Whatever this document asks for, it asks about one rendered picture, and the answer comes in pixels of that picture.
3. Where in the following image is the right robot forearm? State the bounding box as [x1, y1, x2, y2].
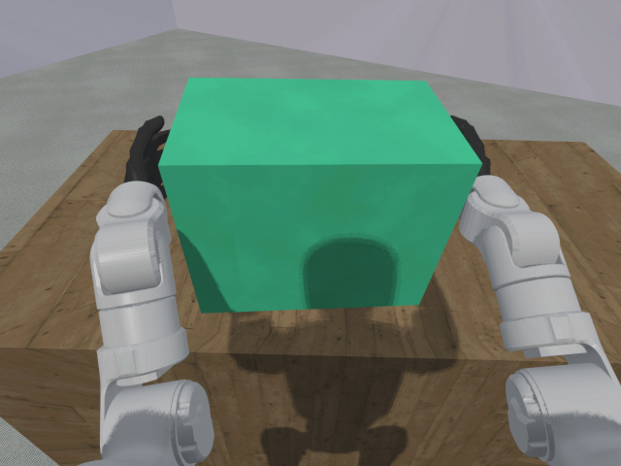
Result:
[458, 175, 621, 393]

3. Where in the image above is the robot left hand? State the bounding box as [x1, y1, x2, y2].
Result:
[124, 116, 171, 200]

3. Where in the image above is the left robot forearm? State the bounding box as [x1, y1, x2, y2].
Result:
[90, 181, 189, 459]

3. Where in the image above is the pedestal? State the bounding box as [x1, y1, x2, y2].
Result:
[0, 130, 621, 466]

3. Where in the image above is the carton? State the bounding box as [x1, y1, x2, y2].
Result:
[158, 78, 482, 314]

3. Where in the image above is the right robot upper arm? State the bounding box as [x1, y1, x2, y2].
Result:
[506, 363, 621, 466]

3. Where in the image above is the robot right hand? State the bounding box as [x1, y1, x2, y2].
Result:
[450, 116, 491, 177]

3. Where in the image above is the left robot upper arm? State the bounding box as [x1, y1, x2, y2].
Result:
[78, 379, 214, 466]

